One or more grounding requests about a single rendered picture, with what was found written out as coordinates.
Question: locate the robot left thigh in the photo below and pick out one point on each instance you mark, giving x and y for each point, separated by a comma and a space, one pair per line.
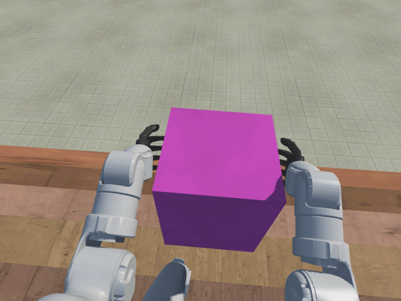
171, 284

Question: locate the right robot upper arm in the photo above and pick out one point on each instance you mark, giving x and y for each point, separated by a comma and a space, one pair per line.
308, 285

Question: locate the left robot hand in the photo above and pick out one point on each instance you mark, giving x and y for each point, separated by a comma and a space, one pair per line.
144, 139

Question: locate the carton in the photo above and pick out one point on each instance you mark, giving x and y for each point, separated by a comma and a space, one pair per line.
218, 183

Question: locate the left robot forearm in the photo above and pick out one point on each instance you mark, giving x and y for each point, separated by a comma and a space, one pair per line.
116, 202

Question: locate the left robot upper arm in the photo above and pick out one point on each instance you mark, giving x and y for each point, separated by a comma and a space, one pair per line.
99, 274

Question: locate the robot left shin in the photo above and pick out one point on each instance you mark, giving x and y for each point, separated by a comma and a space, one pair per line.
179, 260

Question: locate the right robot hand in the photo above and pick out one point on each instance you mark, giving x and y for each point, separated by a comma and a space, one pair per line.
291, 157

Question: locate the right robot forearm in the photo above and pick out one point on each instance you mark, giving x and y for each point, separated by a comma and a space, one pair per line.
318, 222

